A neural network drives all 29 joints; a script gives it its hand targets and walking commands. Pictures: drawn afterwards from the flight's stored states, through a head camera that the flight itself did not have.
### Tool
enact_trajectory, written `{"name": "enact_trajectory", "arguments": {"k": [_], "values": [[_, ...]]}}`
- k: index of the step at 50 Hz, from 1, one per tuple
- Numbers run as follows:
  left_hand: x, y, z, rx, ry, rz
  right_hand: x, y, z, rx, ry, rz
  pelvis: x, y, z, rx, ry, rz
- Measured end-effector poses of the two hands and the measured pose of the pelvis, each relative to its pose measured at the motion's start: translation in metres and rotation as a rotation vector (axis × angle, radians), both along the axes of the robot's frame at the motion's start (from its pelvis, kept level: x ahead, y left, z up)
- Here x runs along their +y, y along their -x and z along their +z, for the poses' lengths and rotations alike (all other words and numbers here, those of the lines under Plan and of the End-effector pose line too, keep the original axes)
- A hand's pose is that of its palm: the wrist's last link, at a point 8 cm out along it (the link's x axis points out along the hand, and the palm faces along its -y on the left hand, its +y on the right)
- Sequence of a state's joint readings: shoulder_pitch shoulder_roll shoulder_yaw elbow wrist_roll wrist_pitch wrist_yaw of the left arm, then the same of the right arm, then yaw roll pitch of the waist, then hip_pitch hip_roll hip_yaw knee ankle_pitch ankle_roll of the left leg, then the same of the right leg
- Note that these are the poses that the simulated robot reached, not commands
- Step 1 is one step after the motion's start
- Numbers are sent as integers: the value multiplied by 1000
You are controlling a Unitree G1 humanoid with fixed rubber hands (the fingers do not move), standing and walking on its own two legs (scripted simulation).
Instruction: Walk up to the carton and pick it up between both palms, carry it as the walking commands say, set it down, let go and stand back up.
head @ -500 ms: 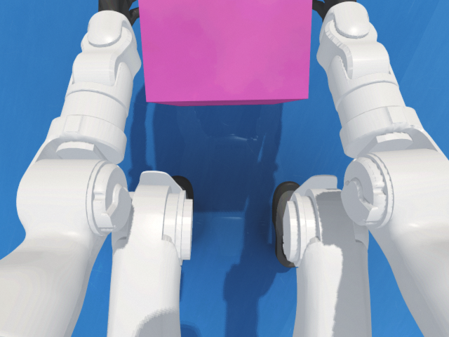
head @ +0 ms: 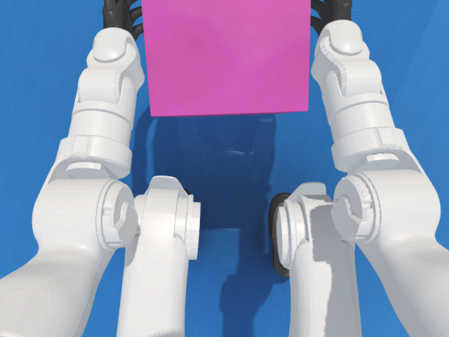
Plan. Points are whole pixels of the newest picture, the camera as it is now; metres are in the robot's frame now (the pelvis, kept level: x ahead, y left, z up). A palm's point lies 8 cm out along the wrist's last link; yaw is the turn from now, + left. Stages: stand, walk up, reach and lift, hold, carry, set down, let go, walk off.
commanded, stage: reach and lift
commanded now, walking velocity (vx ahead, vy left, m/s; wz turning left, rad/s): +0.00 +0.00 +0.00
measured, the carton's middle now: (226, 50) +0.52 +0.03 -0.22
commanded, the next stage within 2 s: none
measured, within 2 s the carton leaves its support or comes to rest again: neither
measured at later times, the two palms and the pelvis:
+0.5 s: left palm (97, 11) +0.52 +0.18 -0.08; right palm out of the picture +0.55 -0.11 -0.08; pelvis +0.00 +0.00 +0.04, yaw +0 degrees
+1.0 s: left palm out of the picture +0.51 +0.17 -0.01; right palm out of the picture +0.53 -0.12 -0.01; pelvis +0.00 +0.00 +0.09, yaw +1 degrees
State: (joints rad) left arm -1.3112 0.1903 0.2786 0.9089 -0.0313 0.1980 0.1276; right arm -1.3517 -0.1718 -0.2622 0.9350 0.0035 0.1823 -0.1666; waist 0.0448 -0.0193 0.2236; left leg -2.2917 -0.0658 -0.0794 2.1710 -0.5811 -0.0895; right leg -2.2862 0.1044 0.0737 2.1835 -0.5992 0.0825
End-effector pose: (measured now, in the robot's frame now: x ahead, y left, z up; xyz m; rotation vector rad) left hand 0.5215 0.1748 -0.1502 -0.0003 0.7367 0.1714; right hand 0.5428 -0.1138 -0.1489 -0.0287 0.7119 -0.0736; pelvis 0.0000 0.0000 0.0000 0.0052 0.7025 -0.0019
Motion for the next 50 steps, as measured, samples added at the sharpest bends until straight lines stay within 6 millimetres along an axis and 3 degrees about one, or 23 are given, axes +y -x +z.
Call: {"name": "enact_trajectory", "arguments": {"k": [25, 36, 50], "values": [[2, 1, 68, -23, 13, 21, 2, -2, 72, -23, 0, -6, 2, -1, 40, 99, 12, 16], [0, 4, 92, -33, 15, 29, 0, 2, 94, -32, -12, -11, 1, -4, 57, 114, 8, 13], [-2, 16, 140, -31, 18, 35, -2, 14, 141, -29, -17, -17, -1, -2, 87, 107, 3, 13]]}}
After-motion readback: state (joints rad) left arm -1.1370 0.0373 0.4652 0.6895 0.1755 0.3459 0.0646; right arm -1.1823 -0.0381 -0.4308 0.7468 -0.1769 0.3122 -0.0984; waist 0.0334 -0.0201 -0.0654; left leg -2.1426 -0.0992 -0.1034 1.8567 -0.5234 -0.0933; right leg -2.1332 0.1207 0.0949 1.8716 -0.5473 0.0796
